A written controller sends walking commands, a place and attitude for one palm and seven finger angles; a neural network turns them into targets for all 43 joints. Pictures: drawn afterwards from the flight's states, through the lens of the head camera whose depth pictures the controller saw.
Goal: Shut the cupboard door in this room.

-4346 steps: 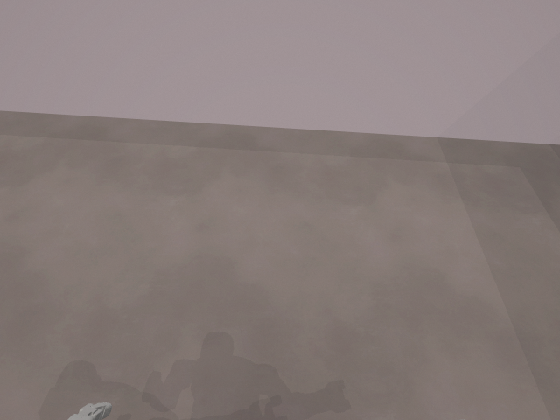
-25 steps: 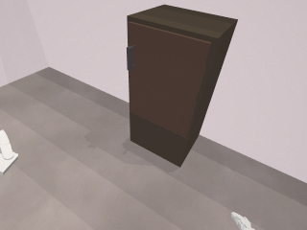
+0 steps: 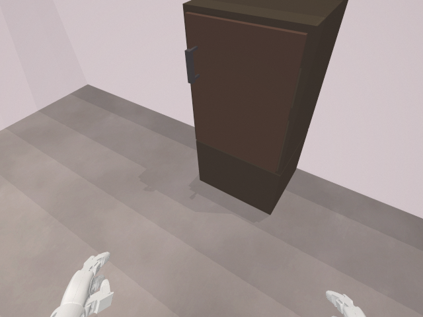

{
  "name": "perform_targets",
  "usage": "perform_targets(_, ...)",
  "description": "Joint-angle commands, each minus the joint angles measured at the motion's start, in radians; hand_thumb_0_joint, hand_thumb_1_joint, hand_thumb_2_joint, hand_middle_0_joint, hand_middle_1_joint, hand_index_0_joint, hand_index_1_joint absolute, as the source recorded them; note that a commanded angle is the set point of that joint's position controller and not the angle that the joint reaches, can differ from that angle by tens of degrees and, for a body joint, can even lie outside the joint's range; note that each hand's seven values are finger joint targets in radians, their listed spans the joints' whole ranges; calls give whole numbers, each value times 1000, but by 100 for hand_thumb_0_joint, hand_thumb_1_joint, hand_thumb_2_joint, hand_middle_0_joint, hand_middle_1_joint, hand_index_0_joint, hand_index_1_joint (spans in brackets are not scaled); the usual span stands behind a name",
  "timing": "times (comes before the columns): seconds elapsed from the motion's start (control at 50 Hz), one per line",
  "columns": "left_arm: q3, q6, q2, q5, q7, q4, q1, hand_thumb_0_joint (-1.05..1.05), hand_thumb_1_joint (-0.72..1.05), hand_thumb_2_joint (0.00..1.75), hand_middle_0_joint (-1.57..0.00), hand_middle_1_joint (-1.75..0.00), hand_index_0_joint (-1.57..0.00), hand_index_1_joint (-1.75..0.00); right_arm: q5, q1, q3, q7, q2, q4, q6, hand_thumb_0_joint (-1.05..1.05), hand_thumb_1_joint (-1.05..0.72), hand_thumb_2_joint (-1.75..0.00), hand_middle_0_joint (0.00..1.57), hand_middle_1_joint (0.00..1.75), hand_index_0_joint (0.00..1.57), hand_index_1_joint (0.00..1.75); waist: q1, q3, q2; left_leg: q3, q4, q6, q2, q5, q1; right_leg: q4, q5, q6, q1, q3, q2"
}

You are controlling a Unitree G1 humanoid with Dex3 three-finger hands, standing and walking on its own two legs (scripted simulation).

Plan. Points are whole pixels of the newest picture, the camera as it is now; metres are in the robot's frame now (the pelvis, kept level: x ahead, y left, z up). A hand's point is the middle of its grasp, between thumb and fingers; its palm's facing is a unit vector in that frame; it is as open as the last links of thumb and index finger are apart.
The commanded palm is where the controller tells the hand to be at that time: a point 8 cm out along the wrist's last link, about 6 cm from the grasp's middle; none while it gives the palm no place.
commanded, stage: let the arm hang, fingers relaxed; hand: left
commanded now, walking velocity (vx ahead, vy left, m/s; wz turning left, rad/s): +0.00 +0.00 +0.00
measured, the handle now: (193, 64) +0.98 +0.11 +0.03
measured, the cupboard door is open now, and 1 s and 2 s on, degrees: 0 0 0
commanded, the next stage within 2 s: look to check the result in 0.92 s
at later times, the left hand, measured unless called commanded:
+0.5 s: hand out of the picture -0.04 +0.22 -0.15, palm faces +0.01 -0.97 -0.25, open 7.3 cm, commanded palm none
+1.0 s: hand out of the picture +0.04 +0.20 -0.15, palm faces -0.01 -0.98 -0.21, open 7.4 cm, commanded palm none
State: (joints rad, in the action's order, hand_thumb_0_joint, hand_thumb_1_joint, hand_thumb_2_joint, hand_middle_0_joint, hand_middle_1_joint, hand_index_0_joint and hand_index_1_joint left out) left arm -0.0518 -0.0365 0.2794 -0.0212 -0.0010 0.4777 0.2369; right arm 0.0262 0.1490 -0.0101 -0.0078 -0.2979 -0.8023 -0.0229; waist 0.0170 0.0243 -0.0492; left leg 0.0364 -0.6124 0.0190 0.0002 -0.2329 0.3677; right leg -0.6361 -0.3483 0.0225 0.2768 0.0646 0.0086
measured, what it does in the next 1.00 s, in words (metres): stands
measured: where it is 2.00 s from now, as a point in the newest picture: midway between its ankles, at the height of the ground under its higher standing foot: outside the picture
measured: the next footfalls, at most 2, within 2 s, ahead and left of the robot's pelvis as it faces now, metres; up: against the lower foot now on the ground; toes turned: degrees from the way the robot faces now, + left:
none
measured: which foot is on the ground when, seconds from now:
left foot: down 0.00-1.00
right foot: down 0.00-1.00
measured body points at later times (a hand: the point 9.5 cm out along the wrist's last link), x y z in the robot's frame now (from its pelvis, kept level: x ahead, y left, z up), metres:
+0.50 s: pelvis +0.00 +0.01 +0.02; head +0.01 +0.01 +0.47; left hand -0.03 +0.27 -0.13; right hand +0.00 -0.22 -0.14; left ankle +0.06 +0.11 -0.73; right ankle +0.00 -0.10 -0.72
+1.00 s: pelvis +0.01 +0.01 +0.02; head +0.01 +0.01 +0.47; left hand +0.04 +0.25 -0.14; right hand +0.03 -0.24 -0.13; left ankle +0.06 +0.11 -0.72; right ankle +0.00 -0.10 -0.72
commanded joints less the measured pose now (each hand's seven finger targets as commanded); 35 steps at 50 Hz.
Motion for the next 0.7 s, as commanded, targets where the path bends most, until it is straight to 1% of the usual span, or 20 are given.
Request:
perform_targets(0.0,8,39,117,4,-5,154,-10,0,90,90,-20,-30,-20,-30,4,10,23,7,-88,18,11,0,-90,-90,20,30,20,30,2,11,96,-115,147,2,81,155,-129,241,84,39,20,-158,122)
perform_targets(0.02,15,38,104,5,-7,211,-11,0,90,90,-20,-30,-20,-30,4,10,18,9,-77,-6,15,0,-90,-90,20,30,20,30,1,1,46,-122,185,1,88,137,-131,252,66,30,4,-152,106)
perform_targets(0.06,20,40,103,7,-10,313,14,0,90,90,-20,-30,-20,-30,0,17,14,13,-75,-51,16,0,-90,-90,20,30,20,30,-10,11,-35,-127,228,1,97,118,-126,265,96,19,-59,-141,91)
perform_targets(0.08,21,41,87,9,-11,362,25,0,90,90,-20,-30,-20,-30,-1,21,12,17,-54,-78,17,0,-90,-90,20,30,20,30,-10,7,-65,-120,244,-2,95,81,-117,281,92,21,-76,-141,93)
perform_targets(0.1,14,43,66,7,-13,398,46,0,90,90,-20,-30,-20,-30,1,30,14,21,-38,-98,17,0,-90,-90,20,30,20,30,-14,16,-76,-117,251,-2,89,59,-128,295,101,26,-87,-139,92)
perform_targets(0.12,6,45,56,7,-13,425,59,0,90,90,-20,-30,-20,-30,2,41,20,24,-33,-112,17,0,-90,-90,20,30,20,30,-15,27,-124,-113,256,0,90,51,-132,304,118,31,-104,-137,95)
perform_targets(0.14,10,46,61,8,-14,454,62,0,90,90,-20,-30,-20,-30,0,50,20,25,-24,-132,18,0,-90,-90,20,30,20,30,-15,26,-119,-113,262,-1,90,51,-133,311,128,33,-115,-134,96)
perform_targets(0.16,11,48,66,8,-14,477,66,0,90,90,-20,-30,-20,-30,-4,60,25,28,-38,-142,19,0,-90,-90,20,30,20,30,-16,10,-72,-115,254,0,93,63,-149,326,131,34,-105,-132,95)
perform_targets(0.18,14,50,62,9,-14,502,60,0,90,90,-20,-30,-20,-30,-5,74,27,30,-32,-164,18,0,-90,-90,20,30,20,30,-10,12,-55,-113,259,1,99,79,-157,333,139,34,-106,-129,100)
perform_targets(0.24,20,49,55,11,-15,562,68,0,90,90,-20,-30,-20,-30,-9,100,31,34,-34,-209,18,0,-90,-90,20,30,20,30,-9,-31,-32,-123,289,6,106,53,-165,345,123,32,-91,-118,93)
perform_targets(0.28,21,47,55,10,-16,594,80,0,90,90,-20,-30,-20,-30,-11,113,34,37,-37,-231,19,0,-90,-90,20,30,20,30,-10,-54,8,-129,310,11,113,23,-166,348,102,30,-81,-109,89)
perform_targets(0.36,20,45,57,9,-19,627,104,0,90,90,-20,-30,-20,-30,-14,132,39,39,-46,-258,20,0,-90,-90,20,30,20,30,-16,-76,34,-133,338,16,114,-36,-158,344,74,29,-77,-107,83)
perform_targets(0.38,21,42,51,9,-20,636,103,0,90,90,-20,-30,-20,-30,-12,134,40,39,-36,-265,21,0,-90,-90,20,30,20,30,-14,-89,38,-136,350,16,114,-68,-150,345,53,27,-66,-106,85)
perform_targets(0.42,19,41,52,7,-21,641,108,0,90,90,-20,-30,-20,-30,-11,145,43,39,-40,-273,22,0,-90,-90,20,30,20,30,-14,-93,57,-142,362,18,116,-94,-147,339,40,26,-59,-106,81)
perform_targets(0.46,17,44,59,6,-22,642,118,0,90,90,-20,-30,-20,-30,-13,145,45,39,-47,-274,19,0,-90,-90,20,30,20,30,-19,-85,60,-135,354,22,113,-72,-157,339,51,28,-60,-110,83)
perform_targets(0.48,18,43,52,6,-23,647,112,0,90,90,-20,-30,-20,-30,-11,143,45,38,-34,-282,20,0,-90,-90,20,30,20,30,-16,-97,54,-130,357,19,111,-75,-153,339,46,26,-51,-108,86)
perform_targets(0.54,18,45,54,5,-24,645,107,0,90,90,-20,-30,-20,-30,-11,143,45,38,-34,-287,17,0,-90,-90,20,30,20,30,-15,-102,63,-124,354,19,110,-56,-159,340,58,24,-48,-114,88)
perform_targets(0.6,17,48,58,6,-26,641,95,0,90,90,-20,-30,-20,-30,-11,143,43,36,-28,-290,15,0,-90,-90,20,30,20,30,-14,-97,55,-115,345,16,106,-15,-164,343,73,26,-58,-119,92)
perform_targets(0.66,16,47,61,5,-26,639,88,0,90,90,-20,-30,-20,-30,-12,139,43,36,-32,-290,17,0,-90,-90,20,30,20,30,-15,-128,49,-113,346,13,104,-26,-159,347,60,24,-40,-118,88)
perform_targets(0.68,17,46,57,5,-25,638,83,0,90,90,-20,-30,-20,-30,-11,137,42,36,-25,-291,16,0,-90,-90,20,30,20,30,-13,-126,44,-115,350,13,105,-23,-155,347,67,23,-44,-117,93)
